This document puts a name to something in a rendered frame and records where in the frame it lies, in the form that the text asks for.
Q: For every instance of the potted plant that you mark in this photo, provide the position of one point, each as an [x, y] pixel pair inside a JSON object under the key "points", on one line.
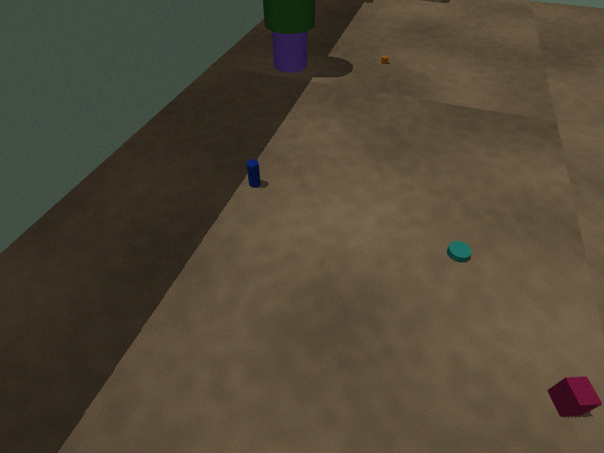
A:
{"points": [[289, 21]]}

